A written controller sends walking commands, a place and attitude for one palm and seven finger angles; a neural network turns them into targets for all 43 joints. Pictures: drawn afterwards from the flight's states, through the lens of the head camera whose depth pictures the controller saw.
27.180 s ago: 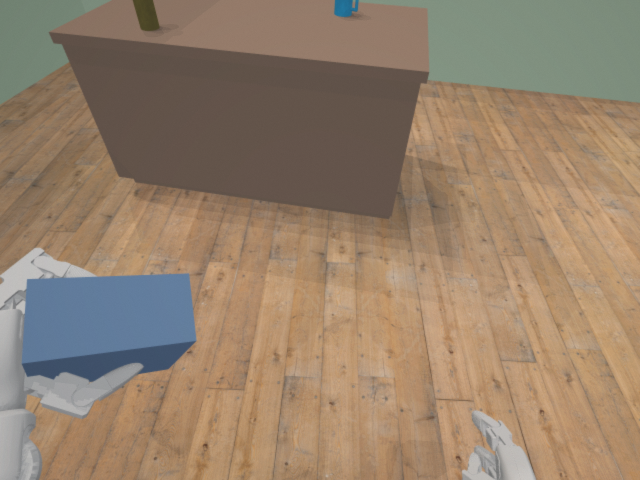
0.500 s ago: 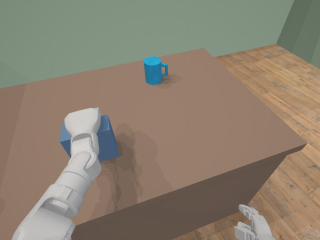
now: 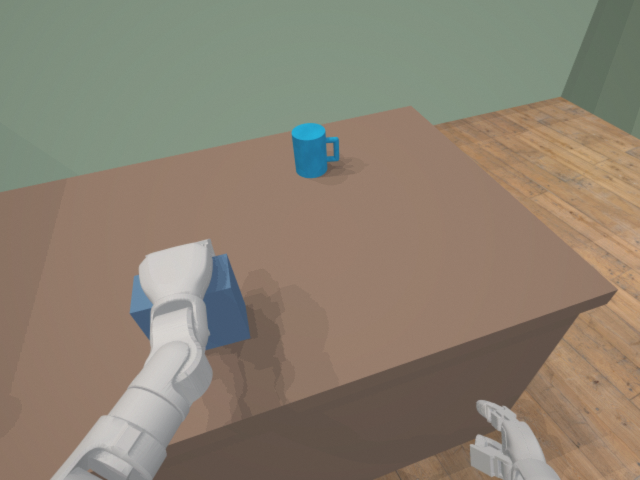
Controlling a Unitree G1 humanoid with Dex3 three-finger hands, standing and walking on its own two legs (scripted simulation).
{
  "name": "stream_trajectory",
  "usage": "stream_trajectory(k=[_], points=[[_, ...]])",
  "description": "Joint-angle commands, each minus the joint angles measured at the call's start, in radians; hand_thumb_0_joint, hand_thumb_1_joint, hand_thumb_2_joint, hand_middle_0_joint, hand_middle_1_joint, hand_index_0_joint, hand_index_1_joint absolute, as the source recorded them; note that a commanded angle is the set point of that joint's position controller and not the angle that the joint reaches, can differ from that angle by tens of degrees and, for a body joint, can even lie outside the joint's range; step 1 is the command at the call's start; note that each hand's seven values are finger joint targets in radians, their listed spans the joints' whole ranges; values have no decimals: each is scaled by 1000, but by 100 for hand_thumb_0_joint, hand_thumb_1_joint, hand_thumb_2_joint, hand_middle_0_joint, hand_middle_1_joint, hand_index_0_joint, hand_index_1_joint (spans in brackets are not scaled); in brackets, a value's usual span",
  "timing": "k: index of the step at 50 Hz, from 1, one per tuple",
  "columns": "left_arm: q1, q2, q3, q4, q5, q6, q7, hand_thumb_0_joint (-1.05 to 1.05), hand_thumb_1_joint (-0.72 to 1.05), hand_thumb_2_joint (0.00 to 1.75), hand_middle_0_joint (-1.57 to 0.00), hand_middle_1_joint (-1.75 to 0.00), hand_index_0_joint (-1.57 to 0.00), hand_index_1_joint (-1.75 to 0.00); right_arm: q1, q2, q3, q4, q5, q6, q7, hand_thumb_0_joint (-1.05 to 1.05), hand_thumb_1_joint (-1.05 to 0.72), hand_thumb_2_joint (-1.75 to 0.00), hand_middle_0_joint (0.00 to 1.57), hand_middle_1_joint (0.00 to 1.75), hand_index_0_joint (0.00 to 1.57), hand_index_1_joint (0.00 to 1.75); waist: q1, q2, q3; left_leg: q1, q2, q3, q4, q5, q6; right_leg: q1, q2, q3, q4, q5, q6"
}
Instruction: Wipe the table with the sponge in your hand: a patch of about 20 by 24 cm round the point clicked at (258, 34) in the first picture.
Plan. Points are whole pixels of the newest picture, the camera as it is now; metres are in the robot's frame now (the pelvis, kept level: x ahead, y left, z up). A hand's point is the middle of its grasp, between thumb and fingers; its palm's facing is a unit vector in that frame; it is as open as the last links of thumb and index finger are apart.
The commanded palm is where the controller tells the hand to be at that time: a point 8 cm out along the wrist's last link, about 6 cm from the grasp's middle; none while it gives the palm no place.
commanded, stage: wipe back along the middle lane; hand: left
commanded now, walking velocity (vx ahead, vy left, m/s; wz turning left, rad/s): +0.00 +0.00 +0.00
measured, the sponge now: (199, 316) +0.33 +0.22 +0.01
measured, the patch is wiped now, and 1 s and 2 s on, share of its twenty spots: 0.65 0.70 0.85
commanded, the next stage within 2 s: slide across to the third lane in 0.42 s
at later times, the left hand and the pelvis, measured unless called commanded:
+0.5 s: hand (201, 324) +0.29 +0.19 +0.06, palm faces +0.06 -0.08 -1.00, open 10.3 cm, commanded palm +0.24 +0.18 +0.09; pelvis -0.01 -0.01 +0.00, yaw -1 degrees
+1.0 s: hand (231, 330) +0.28 +0.15 +0.06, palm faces +0.02 -0.06 -1.00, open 10.3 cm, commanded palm +0.26 +0.12 +0.11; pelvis -0.03 -0.02 +0.00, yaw +0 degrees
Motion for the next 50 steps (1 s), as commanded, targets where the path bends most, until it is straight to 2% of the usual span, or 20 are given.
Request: stream_trajectory(k=[1,2,6,8,10,11,13,16,17,21,22,25,26,28,31,39,41,45,46,50], points=[[-124,49,60,-108,-44,0,-35,0,10,130,-120,-160,-120,-160,-216,-115,-32,-174,-5,-46,3,0,-90,-90,20,30,20,30,8,-154,-162,100,-4,-63,-42,246,12,57,12,52,-48,317,-46],[-115,-5,8,-142,-48,1,-39,0,10,130,-120,-160,-120,-160,-217,-105,-27,-191,-5,-48,5,0,-90,-90,20,30,20,30,4,-139,-178,107,-7,-57,-38,255,14,69,10,35,-40,326,-42],[-122,18,22,-144,-40,0,-40,0,10,130,-120,-160,-120,-160,-231,-107,-29,-183,-4,-45,8,0,-90,-90,20,30,20,30,3,-144,-137,101,-2,-66,-45,215,12,31,15,51,-51,265,-46],[-113,-46,-43,-164,-42,2,-44,0,10,130,-120,-160,-120,-160,-237,-95,-26,-196,-1,-48,14,0,-90,-90,20,30,20,30,-2,-146,-142,110,-5,-61,-38,222,16,34,13,41,-47,273,-43],[-47,-37,-31,-175,-43,3,-43,0,10,130,-120,-160,-120,-160,-245,-97,-26,-201,-3,-48,19,0,-90,-90,20,30,20,30,11,-162,-160,108,-10,-55,-29,245,18,62,12,53,-41,323,-42],[-22,21,28,-189,-48,0,-39,0,10,130,-120,-160,-120,-160,-244,-105,-31,-195,-5,-46,20,0,-90,-90,20,30,20,30,16,-166,-156,102,-7,-60,-32,240,14,67,13,61,-40,323,-45],[10,-34,-25,-210,-50,4,-42,0,10,130,-120,-160,-120,-160,-258,-92,-24,-206,-2,-46,27,0,-90,-90,20,30,20,30,13,-169,-139,99,-9,-54,-27,251,14,70,11,54,-34,346,-41],[36,26,27,-250,-53,14,-37,0,10,130,-120,-160,-120,-160,-271,-102,-27,-203,-4,-42,28,0,-90,-90,20,30,20,30,21,-169,-131,95,-9,-57,-33,237,14,76,14,79,-43,336,-43],[27,-22,-19,-267,-52,19,-39,0,10,130,-120,-160,-120,-160,-272,-94,-23,-211,-3,-42,30,0,-90,-90,20,30,20,30,14,-168,-132,97,-11,-50,-30,238,16,78,13,67,-37,340,-40],[119,38,32,-308,-49,29,-37,0,10,130,-120,-160,-120,-160,-289,-99,-24,-210,-3,-45,35,0,-90,-90,20,30,20,30,30,-165,-122,96,-14,-51,-31,241,15,96,15,93,-39,358,-41],[129,-5,-10,-330,-49,34,-40,0,10,130,-120,-160,-120,-160,-292,-90,-20,-221,-1,-46,36,0,-90,-90,20,30,20,30,27,-163,-129,100,-16,-44,-29,243,18,102,13,80,-37,353,-37],[143,10,-9,-336,-38,43,-44,0,10,130,-120,-160,-120,-160,-300,-88,-17,-217,2,-49,37,0,-90,-90,20,30,20,30,27,-168,-100,98,-16,-47,-33,223,17,83,16,93,-48,316,-37],[130,59,36,-341,-35,41,-41,0,10,130,-120,-160,-120,-160,-299,-97,-20,-210,-1,-51,33,0,-90,-90,20,30,20,30,27,-159,-88,95,-16,-51,-36,208,15,76,20,106,-50,304,-41],[86,5,-23,-370,-32,48,-45,0,10,130,-120,-160,-120,-160,-310,-84,-16,-219,0,-52,33,0,-90,-90,20,30,20,30,20,-157,-97,101,-16,-50,-38,203,18,73,16,92,-52,281,-37],[-30,47,2,-370,-21,49,-44,0,10,130,-120,-160,-120,-160,-315,-90,-21,-200,-2,-55,22,0,-90,-90,20,30,20,30,12,-122,-80,109,-15,-55,-50,153,19,40,18,113,-76,194,-43],[-103,-77,-110,-334,-24,-10,-43,0,10,130,-120,-160,-120,-160,-306,-68,-24,-193,-4,-84,30,0,-90,-90,20,30,20,30,10,-147,-123,134,-13,-56,-48,160,23,36,17,83,-70,189,-42],[-145,-40,-72,-323,-25,-22,-29,0,10,130,-120,-160,-120,-160,-302,-76,-29,-180,-8,-87,30,0,-90,-90,20,30,20,30,11,-153,-126,130,-9,-60,-56,141,19,32,19,93,-75,168,-45],[-195,-95,-107,-266,-34,-20,-3,0,10,130,-120,-160,-120,-160,-311,-66,-28,-165,-3,-97,33,0,-90,-90,20,30,20,30,9,-180,-124,125,-10,-48,-55,132,17,28,16,79,-79,163,-38],[-207,-49,-62,-254,-35,-17,7,0,10,130,-120,-160,-120,-160,-309,-73,-31,-158,-6,-97,31,0,-90,-90,20,30,20,30,15,-165,-121,119,-10,-50,-62,112,15,27,17,93,-88,131,-39],[-320,-108,-112,-167,-36,-3,20,0,10,130,-120,-160,-120,-160,-313,-64,-24,-141,1,-106,26,0,-90,-90,20,30,20,30,1,-159,-112,112,-13,-35,-62,75,15,1,10,72,-95,86,-33]])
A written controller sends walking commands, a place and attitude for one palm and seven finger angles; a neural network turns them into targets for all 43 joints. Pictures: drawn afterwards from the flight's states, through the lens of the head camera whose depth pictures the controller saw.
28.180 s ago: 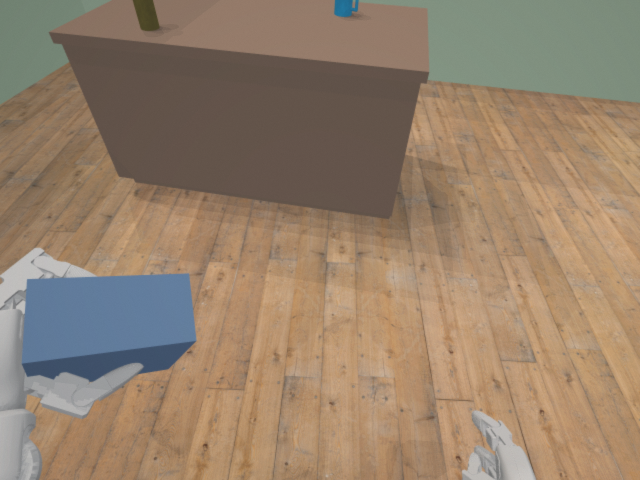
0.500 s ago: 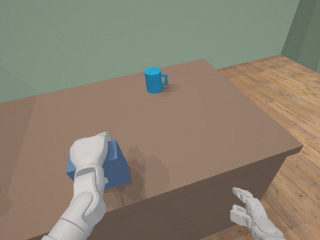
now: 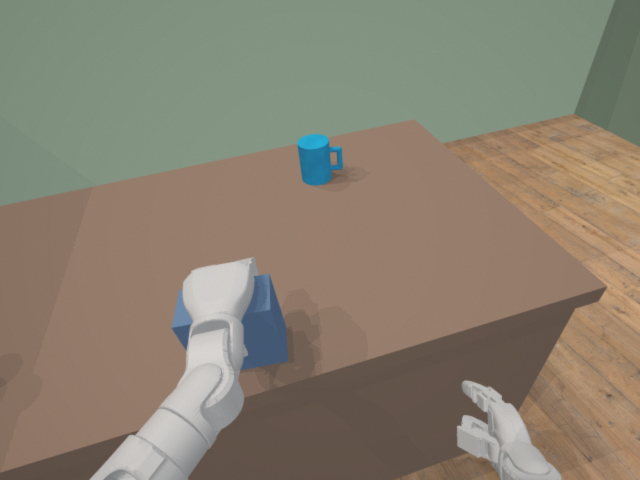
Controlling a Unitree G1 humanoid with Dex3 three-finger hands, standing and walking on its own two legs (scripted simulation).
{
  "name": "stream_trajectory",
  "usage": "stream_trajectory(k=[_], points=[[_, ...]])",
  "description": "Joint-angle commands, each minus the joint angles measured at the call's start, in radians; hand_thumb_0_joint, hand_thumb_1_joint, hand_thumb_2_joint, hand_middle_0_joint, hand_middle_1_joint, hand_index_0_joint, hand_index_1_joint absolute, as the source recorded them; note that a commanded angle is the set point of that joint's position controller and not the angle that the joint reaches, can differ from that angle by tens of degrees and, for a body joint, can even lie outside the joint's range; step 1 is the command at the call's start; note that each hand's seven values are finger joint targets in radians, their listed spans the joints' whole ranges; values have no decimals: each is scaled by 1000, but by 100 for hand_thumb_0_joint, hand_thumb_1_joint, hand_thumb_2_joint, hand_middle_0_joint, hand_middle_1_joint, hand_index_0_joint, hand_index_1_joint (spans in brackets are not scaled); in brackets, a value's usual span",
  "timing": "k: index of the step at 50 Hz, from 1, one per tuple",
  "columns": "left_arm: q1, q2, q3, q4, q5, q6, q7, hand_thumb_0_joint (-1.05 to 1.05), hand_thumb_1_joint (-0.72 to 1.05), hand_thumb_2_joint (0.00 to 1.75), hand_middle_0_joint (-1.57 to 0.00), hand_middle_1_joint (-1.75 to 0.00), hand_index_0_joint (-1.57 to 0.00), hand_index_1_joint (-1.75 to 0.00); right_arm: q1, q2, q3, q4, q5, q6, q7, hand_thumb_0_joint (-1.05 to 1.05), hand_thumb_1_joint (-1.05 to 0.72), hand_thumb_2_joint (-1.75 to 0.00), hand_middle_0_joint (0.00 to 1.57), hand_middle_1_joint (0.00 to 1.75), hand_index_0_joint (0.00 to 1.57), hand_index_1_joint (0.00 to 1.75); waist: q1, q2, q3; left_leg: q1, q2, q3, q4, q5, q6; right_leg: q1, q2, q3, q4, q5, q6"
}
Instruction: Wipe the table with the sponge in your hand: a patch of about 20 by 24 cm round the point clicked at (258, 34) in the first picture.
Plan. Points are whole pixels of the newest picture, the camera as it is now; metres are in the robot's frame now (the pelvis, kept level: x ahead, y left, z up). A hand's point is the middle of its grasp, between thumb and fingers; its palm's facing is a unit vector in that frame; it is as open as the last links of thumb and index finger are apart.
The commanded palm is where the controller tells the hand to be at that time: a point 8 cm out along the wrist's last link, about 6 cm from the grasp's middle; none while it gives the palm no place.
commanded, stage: slide across to the third lane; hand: left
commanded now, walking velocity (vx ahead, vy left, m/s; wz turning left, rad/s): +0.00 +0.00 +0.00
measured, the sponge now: (239, 335) +0.31 +0.18 +0.01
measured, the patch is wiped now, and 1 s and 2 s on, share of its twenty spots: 0.70 0.85 1.00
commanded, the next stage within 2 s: wipe forward along the third lane in 0.18 s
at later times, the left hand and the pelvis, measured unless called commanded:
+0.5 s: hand (252, 297) +0.34 +0.16 +0.06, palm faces -0.01 -0.04 -1.00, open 10.3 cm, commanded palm +0.32 +0.14 +0.10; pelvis -0.01 -0.01 +0.00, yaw +0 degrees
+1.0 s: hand (258, 274) +0.39 +0.16 +0.06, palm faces -0.04 -0.02 -1.00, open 10.3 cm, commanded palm +0.37 +0.15 +0.09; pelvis -0.01 -0.01 +0.00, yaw +0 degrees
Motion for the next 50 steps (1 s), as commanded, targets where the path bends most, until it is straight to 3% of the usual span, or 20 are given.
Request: stream_trajectory(k=[1,4,6,8,11,14,16,18,20,21,23,24,26,29,31,35,41,43,46,50], points=[[-377,8,65,-88,-29,-25,26,0,10,130,-120,-160,-120,-160,-248,-99,-31,-168,-3,-62,-4,0,-90,-90,20,30,20,30,-27,-179,-147,68,-33,-30,-56,37,46,-13,-6,92,-132,70,-3],[-389,-68,8,-38,-42,-31,24,0,10,130,-120,-160,-120,-160,-242,-90,-29,-170,-1,-65,-3,0,-90,-90,20,30,20,30,-37,-206,-157,62,-34,-24,-45,48,48,-14,-12,81,-129,92,4],[-386,-22,55,-27,-51,-38,29,0,10,130,-120,-160,-120,-160,-238,-97,-33,-168,-4,-64,-3,0,-90,-90,20,30,20,30,-27,-190,-161,53,-36,-27,-46,42,46,-8,-11,94,-133,89,1],[-425,-72,10,-10,-53,-41,30,0,10,130,-120,-160,-120,-160,-237,-89,-28,-169,-1,-64,-3,0,-90,-90,20,30,20,30,-41,-199,-162,51,-34,-22,-42,43,47,-15,-16,77,-126,92,5],[-475,-53,32,9,-63,-44,35,0,10,130,-120,-160,-120,-160,-236,-91,-31,-166,-1,-65,-9,0,-90,-90,20,30,20,30,-41,-206,-151,43,-36,-22,-46,13,48,-31,-16,91,-148,43,7],[-485,-80,17,73,-61,-40,45,0,10,130,-120,-160,-120,-160,-229,-88,-32,-153,2,-69,-9,0,-90,-90,20,30,20,30,-45,-205,-143,42,-35,-15,-39,13,46,-45,-20,80,-145,43,8],[-512,-23,77,93,-59,-39,51,0,10,130,-120,-160,-120,-160,-220,-98,-34,-148,-2,-64,-16,0,-90,-90,20,30,20,30,-38,-215,-166,32,-35,-17,-48,9,44,-31,-17,88,-144,44,7],[-526,-71,40,122,-51,-35,57,0,10,130,-120,-160,-120,-160,-214,-91,-33,-149,0,-62,-16,0,-90,-90,20,30,20,30,-47,-202,-168,30,-35,-10,-40,28,43,-33,-20,69,-128,78,7],[-526,-67,42,154,-41,-32,57,0,10,130,-120,-160,-120,-160,-209,-96,-35,-147,-2,-55,-17,0,-90,-90,20,30,20,30,-46,-202,-167,22,-34,-9,-39,25,42,-41,-20,76,-130,74,6],[-525,-28,86,160,-47,-33,59,0,10,130,-120,-160,-120,-160,-209,-99,-35,-148,-4,-53,-21,0,-90,-90,20,30,20,30,-37,-202,-171,14,-34,-15,-48,18,42,-34,-16,82,-135,66,4],[-576,-59,55,210,-39,-33,63,0,10,130,-120,-160,-120,-160,-192,-97,-34,-139,-1,-50,-27,0,-90,-90,20,30,20,30,-61,-205,-158,8,-34,-6,-39,6,43,-56,-20,75,-133,54,9],[-572,-59,58,237,-39,-29,63,0,10,130,-120,-160,-120,-160,-187,-98,-33,-137,-2,-48,-30,0,-90,-90,20,30,20,30,-59,-212,-146,0,-34,-5,-40,2,44,-60,-21,77,-138,51,10],[-576,15,131,265,-42,-31,66,0,10,130,-120,-160,-120,-160,-182,-106,-35,-130,-7,-42,-40,0,-90,-90,20,30,20,30,-48,-221,-160,-11,-34,-8,-44,4,43,-45,-20,96,-146,56,9],[-601,-36,86,309,-29,-30,67,0,10,130,-120,-160,-120,-160,-163,-102,-33,-132,-5,-36,-45,0,-90,-90,20,30,20,30,-66,-210,-159,-20,-34,1,-36,4,43,-58,-24,87,-136,66,12],[-584,5,130,340,-24,-31,66,0,10,130,-120,-160,-120,-160,-155,-108,-34,-131,-9,-28,-47,0,-90,-90,20,30,20,30,-53,-204,-176,-31,-32,-6,-39,10,41,-51,-21,92,-132,77,8],[-636,4,125,412,-19,-34,73,0,10,130,-120,-160,-120,-160,-128,-108,-32,-124,-9,-20,-57,0,-90,-90,20,30,20,30,-79,-226,-156,-58,-31,3,-28,-13,42,-75,-26,93,-137,49,18],[-694,18,152,466,-23,-50,88,0,10,130,-120,-160,-120,-160,-95,-105,-37,-123,-10,-17,-63,0,-90,-90,20,30,20,30,-83,-203,-199,-72,-26,1,-24,-2,43,-69,-26,86,-122,76,19],[-723,20,149,499,-21,-54,94,0,10,130,-120,-160,-120,-160,-74,-109,-37,-113,-13,-17,-66,0,-90,-90,20,30,20,30,-97,-220,-196,-75,-23,7,-18,-12,46,-77,-27,84,-124,69,24],[-727,27,165,508,-20,-62,98,0,10,130,-120,-160,-120,-160,-66,-106,-40,-117,-13,-17,-64,0,-90,-90,20,30,20,30,-89,-200,-223,-84,-22,3,-19,13,44,-58,-27,80,-112,116,22],[-775,57,176,567,-10,-66,108,0,10,130,-120,-160,-120,-160,-42,-113,-39,-97,-15,-17,-69,0,-90,-90,20,30,20,30,-107,-208,-204,-99,-19,8,-14,-6,46,-81,-29,88,-119,92,28]])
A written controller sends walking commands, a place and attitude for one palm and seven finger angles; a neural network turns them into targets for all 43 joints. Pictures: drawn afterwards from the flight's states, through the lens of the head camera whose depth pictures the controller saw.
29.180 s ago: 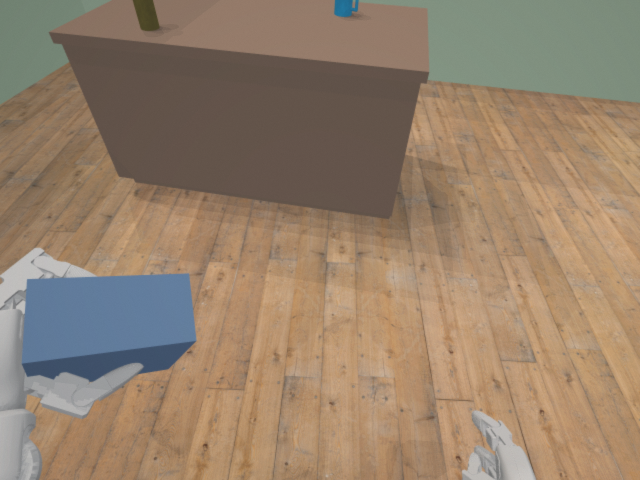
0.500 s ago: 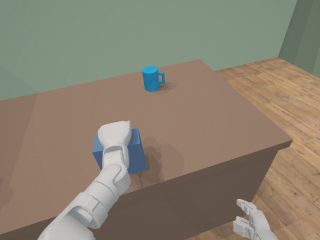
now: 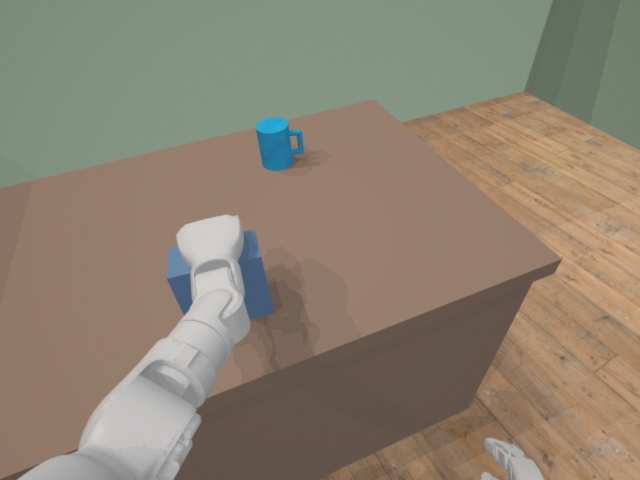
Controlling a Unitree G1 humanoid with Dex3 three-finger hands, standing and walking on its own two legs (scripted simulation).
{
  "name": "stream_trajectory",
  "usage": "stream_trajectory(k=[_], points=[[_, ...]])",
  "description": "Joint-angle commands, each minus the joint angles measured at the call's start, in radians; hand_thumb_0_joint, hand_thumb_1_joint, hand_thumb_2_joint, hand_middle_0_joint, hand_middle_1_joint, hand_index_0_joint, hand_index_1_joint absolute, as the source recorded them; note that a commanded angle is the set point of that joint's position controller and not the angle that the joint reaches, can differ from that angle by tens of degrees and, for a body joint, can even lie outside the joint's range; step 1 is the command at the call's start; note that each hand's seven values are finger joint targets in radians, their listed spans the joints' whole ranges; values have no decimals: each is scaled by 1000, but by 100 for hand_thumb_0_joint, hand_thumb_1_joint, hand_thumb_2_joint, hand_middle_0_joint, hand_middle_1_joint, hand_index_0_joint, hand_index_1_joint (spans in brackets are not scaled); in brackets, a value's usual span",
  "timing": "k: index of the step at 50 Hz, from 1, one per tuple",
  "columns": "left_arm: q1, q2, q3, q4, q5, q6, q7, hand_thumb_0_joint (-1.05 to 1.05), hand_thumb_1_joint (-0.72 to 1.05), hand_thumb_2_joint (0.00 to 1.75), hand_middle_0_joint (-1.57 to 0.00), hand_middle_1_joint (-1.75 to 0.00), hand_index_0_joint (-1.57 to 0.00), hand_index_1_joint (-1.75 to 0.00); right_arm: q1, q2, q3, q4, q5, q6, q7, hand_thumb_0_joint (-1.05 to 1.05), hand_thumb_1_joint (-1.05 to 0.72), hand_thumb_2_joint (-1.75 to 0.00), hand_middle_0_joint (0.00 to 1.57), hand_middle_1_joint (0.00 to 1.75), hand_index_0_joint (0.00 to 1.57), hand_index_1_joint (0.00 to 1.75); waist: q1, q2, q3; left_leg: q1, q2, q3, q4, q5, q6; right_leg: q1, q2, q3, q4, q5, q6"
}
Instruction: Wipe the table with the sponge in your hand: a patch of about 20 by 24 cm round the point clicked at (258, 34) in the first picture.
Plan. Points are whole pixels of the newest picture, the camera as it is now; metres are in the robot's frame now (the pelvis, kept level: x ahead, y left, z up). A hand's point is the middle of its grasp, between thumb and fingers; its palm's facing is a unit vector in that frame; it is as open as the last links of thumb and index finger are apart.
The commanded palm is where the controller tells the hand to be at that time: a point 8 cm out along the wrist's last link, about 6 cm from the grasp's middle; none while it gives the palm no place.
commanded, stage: wipe forward along the third lane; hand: left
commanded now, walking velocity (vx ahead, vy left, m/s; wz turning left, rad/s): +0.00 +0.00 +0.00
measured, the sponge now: (226, 291) +0.39 +0.18 +0.02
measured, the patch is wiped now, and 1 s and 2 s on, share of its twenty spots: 0.85 1.00 1.00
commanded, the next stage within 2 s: wipe back along the third lane in 0.90 s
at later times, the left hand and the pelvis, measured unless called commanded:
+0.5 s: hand (217, 243) +0.44 +0.19 +0.07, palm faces -0.07 +0.00 -1.00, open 10.3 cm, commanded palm +0.43 +0.19 +0.10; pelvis +0.00 +0.01 +0.00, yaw +0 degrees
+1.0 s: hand (211, 223) +0.49 +0.21 +0.06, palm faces -0.08 -0.01 -1.00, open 10.3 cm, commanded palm +0.47 +0.21 +0.10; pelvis +0.02 +0.03 +0.00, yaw -1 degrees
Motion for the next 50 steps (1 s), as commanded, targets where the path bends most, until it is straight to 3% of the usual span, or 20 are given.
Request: stream_trajectory(k=[1,5,9,12,14,15,16,18,19,25,28,32,34,36,39,43,44,47,49,50], points=[[-379,111,36,-48,18,-12,22,0,10,130,-120,-160,-120,-160,-152,-99,-24,-150,-5,-47,-3,0,-90,-90,20,30,20,30,-24,-186,-170,42,-37,5,-49,-12,56,69,-46,79,-139,82,41],[-375,170,76,8,28,-19,35,0,10,130,-120,-160,-120,-160,-122,-108,-27,-133,-12,-49,-4,0,-90,-90,20,30,20,30,-24,-176,-180,31,-34,12,-42,-12,56,74,-49,87,-138,88,43],[-397,164,68,21,31,-26,39,0,10,130,-120,-160,-120,-160,-106,-108,-28,-133,-12,-53,-2,0,-90,-90,20,30,20,30,-30,-148,-190,29,-33,13,-43,-6,55,69,-48,81,-133,101,43],[-411,210,103,50,24,-30,42,0,10,130,-120,-160,-120,-160,-91,-116,-28,-129,-13,-57,-4,0,-90,-90,20,30,20,30,-37,-185,-185,9,-32,11,-43,-12,59,78,-48,87,-139,97,50],[-445,246,113,71,39,-29,44,0,10,130,-120,-160,-120,-160,-81,-121,-24,-121,-13,-58,-7,0,-90,-90,20,30,20,30,-43,-168,-179,-4,-32,9,-44,-25,57,63,-49,87,-138,74,49],[-478,213,84,68,46,-30,45,0,10,130,-120,-160,-120,-160,-78,-119,-26,-119,-12,-60,-6,0,-90,-90,20,30,20,30,-58,-145,-172,4,-29,13,-41,-23,57,42,-49,84,-137,76,48],[-483,204,89,66,41,-32,42,0,10,130,-120,-160,-120,-160,-75,-113,-29,-123,-11,-63,-3,0,-90,-90,20,30,20,30,-52,-150,-192,7,-30,4,-46,-14,56,49,-45,74,-132,80,46],[-518,208,82,81,40,-34,43,0,10,130,-120,-160,-120,-160,-58,-118,-29,-115,-14,-67,-3,0,-90,-90,20,30,20,30,-65,-126,-196,17,-27,11,-39,-21,58,33,-45,73,-135,73,49],[-530,243,102,100,43,-33,43,0,10,130,-120,-160,-120,-160,-51,-122,-28,-108,-14,-67,-4,0,-90,-90,20,30,20,30,-67,-138,-196,6,-27,7,-37,-24,58,34,-44,75,-134,69,49],[-594,231,96,144,45,-44,48,0,10,130,-120,-160,-120,-160,-9,-126,-31,-90,-20,-79,-2,0,-90,-90,20,30,20,30,-93,-141,-239,8,-20,7,-24,11,59,30,-41,65,-115,135,51],[-580,281,134,164,44,-49,51,0,10,130,-120,-160,-120,-160,10,-133,-33,-89,-22,-83,-1,0,-90,-90,20,30,20,30,-85,-149,-266,-10,-23,8,-19,29,61,60,-42,68,-107,175,55],[-618,276,122,183,52,-44,48,0,10,130,-120,-160,-120,-160,31,-135,-36,-83,-24,-87,4,0,-90,-90,20,30,20,30,-97,-123,-264,-11,-20,7,-18,44,61,46,-40,62,-103,193,54],[-634,314,143,193,63,-46,48,0,10,130,-120,-160,-120,-160,50,-141,-37,-76,-27,-87,6,0,-90,-90,20,30,20,30,-101,-125,-282,-16,-20,8,-9,60,62,55,-40,65,-96,229,53],[-656,284,128,188,58,-49,43,0,10,130,-120,-160,-120,-160,48,-137,-39,-79,-27,-92,7,0,-90,-90,20,30,20,30,-109,-127,-294,-12,-18,7,-9,69,62,54,-38,60,-95,238,55],[-647,333,155,219,69,-51,46,0,10,130,-120,-160,-120,-160,77,-146,-41,-70,-31,-92,10,0,-90,-90,20,30,20,30,-108,-116,-294,-17,-16,6,-2,76,63,46,-36,59,-91,242,53],[-634,288,135,227,69,-61,49,0,10,130,-120,-160,-120,-160,98,-143,-48,-70,-36,-95,21,0,-90,-90,20,30,20,30,-108,-98,-319,0,-14,6,9,124,62,41,-30,48,-76,295,48],[-612,312,157,246,73,-59,51,0,10,130,-120,-160,-120,-160,101,-146,-50,-66,-36,-93,23,0,-90,-90,20,30,20,30,-104,-108,-310,-8,-13,6,11,124,62,42,-31,49,-77,301,48],[-650,289,139,237,68,-65,56,0,10,130,-120,-160,-120,-160,106,-148,-53,-62,-38,-94,25,0,-90,-90,20,30,20,30,-119,-108,-299,-4,-9,2,12,132,61,16,-27,41,-73,297,48],[-659,334,166,257,78,-58,63,0,10,130,-120,-160,-120,-160,111,-154,-49,-59,-39,-93,27,0,-90,-90,20,30,20,30,-117,-109,-287,-18,-9,-3,8,113,60,2,-25,40,-75,263,46],[-671,312,147,260,75,-55,65,0,10,130,-120,-160,-120,-160,110,-151,-50,-61,-38,-95,27,0,-90,-90,20,30,20,30,-124,-118,-285,-19,-9,1,7,103,62,-1,-24,42,-79,251,49]])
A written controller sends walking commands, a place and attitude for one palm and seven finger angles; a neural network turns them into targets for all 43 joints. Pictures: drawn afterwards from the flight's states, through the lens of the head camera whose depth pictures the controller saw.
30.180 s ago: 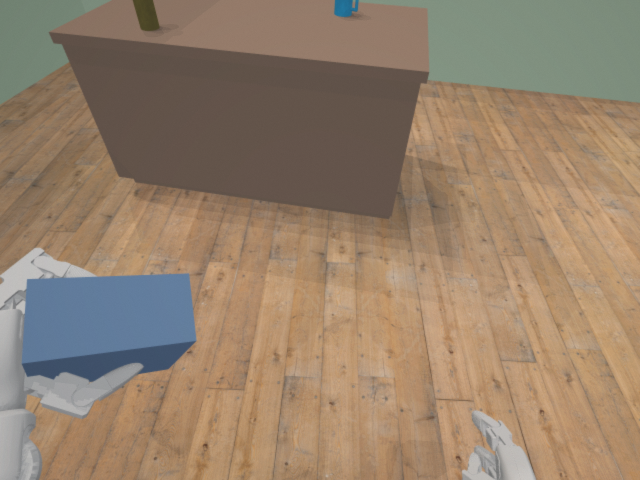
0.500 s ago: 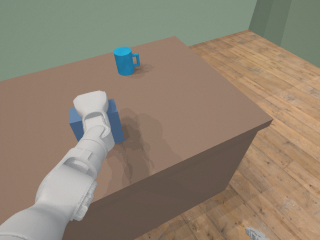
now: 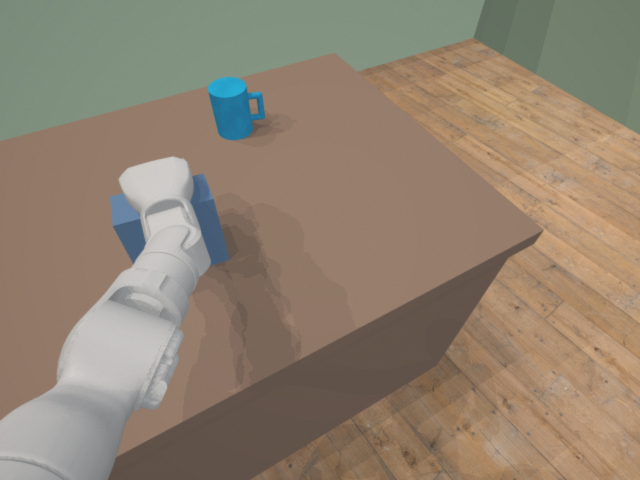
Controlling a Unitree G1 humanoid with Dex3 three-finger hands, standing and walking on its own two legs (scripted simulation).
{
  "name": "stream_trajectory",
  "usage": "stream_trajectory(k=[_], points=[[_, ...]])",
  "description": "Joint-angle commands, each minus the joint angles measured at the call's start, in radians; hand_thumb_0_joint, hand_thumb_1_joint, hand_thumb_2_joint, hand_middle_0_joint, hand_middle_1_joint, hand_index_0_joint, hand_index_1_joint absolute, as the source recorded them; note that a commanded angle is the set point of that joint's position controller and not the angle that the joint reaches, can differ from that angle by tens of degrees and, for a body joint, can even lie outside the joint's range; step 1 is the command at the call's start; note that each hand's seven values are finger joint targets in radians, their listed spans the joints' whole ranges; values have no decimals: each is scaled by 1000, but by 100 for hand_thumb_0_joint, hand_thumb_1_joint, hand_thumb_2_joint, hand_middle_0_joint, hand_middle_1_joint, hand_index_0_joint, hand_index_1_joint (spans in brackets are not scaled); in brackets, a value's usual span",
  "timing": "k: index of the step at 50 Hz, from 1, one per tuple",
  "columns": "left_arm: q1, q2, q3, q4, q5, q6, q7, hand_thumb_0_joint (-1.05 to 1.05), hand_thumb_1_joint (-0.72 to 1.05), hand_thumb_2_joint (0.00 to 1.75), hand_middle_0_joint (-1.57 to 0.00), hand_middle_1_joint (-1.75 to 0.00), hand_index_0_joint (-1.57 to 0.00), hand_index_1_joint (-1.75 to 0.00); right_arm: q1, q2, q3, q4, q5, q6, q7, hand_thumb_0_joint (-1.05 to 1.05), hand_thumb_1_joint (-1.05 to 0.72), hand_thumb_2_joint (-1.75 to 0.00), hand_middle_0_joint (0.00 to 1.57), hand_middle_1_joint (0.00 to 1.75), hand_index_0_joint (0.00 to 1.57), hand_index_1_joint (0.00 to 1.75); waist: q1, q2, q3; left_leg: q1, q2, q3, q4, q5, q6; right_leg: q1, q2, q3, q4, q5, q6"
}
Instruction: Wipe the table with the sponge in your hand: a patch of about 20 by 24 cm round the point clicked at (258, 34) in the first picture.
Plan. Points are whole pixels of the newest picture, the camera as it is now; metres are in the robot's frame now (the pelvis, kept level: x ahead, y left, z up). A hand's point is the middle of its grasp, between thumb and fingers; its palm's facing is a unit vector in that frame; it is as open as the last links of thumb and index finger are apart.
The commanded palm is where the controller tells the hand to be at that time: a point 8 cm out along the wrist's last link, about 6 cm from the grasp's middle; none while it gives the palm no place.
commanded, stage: wipe back along the third lane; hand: left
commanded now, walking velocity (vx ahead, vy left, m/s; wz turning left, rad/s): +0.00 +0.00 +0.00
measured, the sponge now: (178, 240) +0.45 +0.20 +0.02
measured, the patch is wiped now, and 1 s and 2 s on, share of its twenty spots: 1.00 1.00 1.00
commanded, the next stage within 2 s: slide back across to the middle lane in 1.68 s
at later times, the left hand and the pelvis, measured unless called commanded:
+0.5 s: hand (168, 226) +0.44 +0.20 +0.07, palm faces -0.02 -0.01 -1.00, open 10.3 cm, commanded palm +0.40 +0.17 +0.10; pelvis +0.01 +0.02 +0.01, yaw +0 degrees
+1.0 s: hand (175, 253) +0.39 +0.18 +0.07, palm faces -0.01 -0.04 -1.00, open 10.3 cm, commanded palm +0.35 +0.15 +0.10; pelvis +0.03 +0.00 +0.01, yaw +2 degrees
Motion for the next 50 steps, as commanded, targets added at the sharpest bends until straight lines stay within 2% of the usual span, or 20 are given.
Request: stream_trajectory(k=[1,5,6,8,10,11,13,16,19,22,24,26,29,33,36,38,44,46,48,50], points=[[-381,170,1,-81,30,19,28,0,10,130,-120,-160,-120,-160,-14,-139,-38,-102,-5,-33,-1,0,-90,-90,20,30,20,30,-10,-81,-288,147,-9,-26,-45,158,30,136,-23,16,-56,252,7],[-296,126,-13,-80,16,22,27,0,10,130,-120,-160,-120,-160,-19,-134,-39,-114,-8,-29,9,0,-90,-90,20,30,20,30,12,-81,-302,174,-6,-21,-45,180,29,150,-19,8,-55,265,5],[-279,134,9,-85,10,17,27,0,10,130,-120,-160,-120,-160,-27,-133,-42,-117,-7,-28,9,0,-90,-90,20,30,20,30,22,-88,-316,177,-5,-25,-46,199,29,165,-20,6,-51,279,2],[-249,111,-11,-86,3,26,29,0,10,130,-120,-160,-120,-160,-34,-133,-38,-125,-5,-23,11,0,-90,-90,20,30,20,30,28,-103,-288,177,-5,-24,-57,175,29,160,-18,0,-62,245,4],[-235,73,-39,-95,0,38,30,0,10,130,-120,-160,-120,-160,-52,-127,-35,-128,-2,-17,14,0,-90,-90,20,30,20,30,32,-93,-269,187,-5,-22,-65,172,27,154,-17,-1,-68,231,1],[-240,41,-50,-121,-9,39,28,0,10,130,-120,-160,-120,-160,-70,-122,-37,-135,0,-17,15,0,-90,-90,20,30,20,30,38,-60,-279,206,-3,-28,-69,192,25,149,-16,-4,-64,231,-5],[-192,38,-45,-129,-15,49,34,0,10,130,-120,-160,-120,-160,-74,-122,-39,-135,-2,-9,20,0,-90,-90,20,30,20,30,50,-77,-287,228,-2,-27,-68,206,24,164,-14,-7,-67,239,-6],[-153,-17,-63,-174,-46,64,30,0,10,130,-120,-160,-120,-160,-117,-112,-36,-151,4,1,23,0,-90,-90,20,30,20,30,67,-93,-289,242,-3,-28,-80,230,23,195,-15,-12,-70,267,-10],[-126,-26,-83,-199,-50,92,24,0,10,130,-120,-160,-120,-160,-147,-113,-29,-153,6,16,19,0,-90,-90,20,30,20,30,69,-114,-245,251,-7,-23,-93,211,22,200,-17,-12,-89,255,-8],[-131,-80,-124,-239,-58,107,15,0,10,130,-120,-160,-120,-160,-177,-107,-26,-159,9,26,19,0,-90,-90,20,30,20,30,69,-103,-215,281,-4,-35,-104,215,18,177,-13,-25,-92,228,-16],[-112,-85,-128,-259,-54,116,9,0,10,130,-120,-160,-120,-160,-189,-104,-27,-160,8,34,19,0,-90,-90,20,30,20,30,74,-98,-230,301,-5,-35,-100,234,16,186,-14,-25,-90,245,-20],[-87,-124,-147,-314,-68,117,-3,0,10,130,-120,-160,-120,-160,-219,-97,-28,-181,10,41,20,0,-90,-90,20,30,20,30,82,-105,-253,317,-8,-36,-97,274,17,214,-15,-25,-86,295,-23],[-38,-109,-147,-339,-63,131,-11,0,10,130,-120,-160,-120,-160,-234,-100,-22,-186,8,58,18,0,-90,-90,20,30,20,30,90,-124,-239,319,-15,-30,-98,275,16,240,-18,-23,-90,322,-23],[36,-146,-188,-420,-57,144,-27,0,10,130,-120,-160,-120,-160,-272,-97,-21,-207,9,77,26,0,-90,-90,20,30,20,30,104,-104,-244,348,-17,-31,-91,331,14,265,-20,-25,-80,382,-31],[83,-178,-217,-485,-67,160,-44,0,10,130,-120,-160,-120,-160,-310,-94,-19,-227,14,90,35,0,-90,-90,20,30,20,30,112,-124,-236,350,-20,-33,-89,354,15,288,-22,-26,-75,420,-35],[101,-148,-207,-498,-67,176,-50,0,10,130,-120,-160,-120,-160,-322,-99,-14,-226,15,98,34,0,-90,-90,20,30,20,30,114,-134,-204,344,-25,-31,-94,330,16,292,-24,-23,-84,410,-34],[122,-163,-244,-570,-60,196,-80,0,10,130,-120,-160,-120,-160,-357,-97,-6,-237,18,111,37,0,-90,-90,20,30,20,30,120,-117,-196,359,-31,-30,-96,321,19,301,-27,-17,-85,405,-40],[160,-144,-221,-603,-58,189,-86,0,10,130,-120,-160,-120,-160,-368,-99,-9,-247,18,114,38,0,-90,-90,20,30,20,30,131,-140,-222,357,-30,-31,-92,344,19,332,-30,-12,-73,440,-41],[197,-178,-266,-632,-56,189,-95,0,10,130,-120,-160,-120,-160,-374,-97,-8,-256,18,118,43,0,-90,-90,20,30,20,30,129,-137,-210,364,-34,-28,-87,343,22,332,-30,-11,-75,448,-41],[237,-165,-261,-659,-50,191,-99,0,10,130,-120,-160,-120,-160,-387,-99,-5,-265,21,123,48,0,-90,-90,20,30,20,30,137,-140,-195,354,-34,-28,-93,333,20,335,-32,-7,-75,442,-41]])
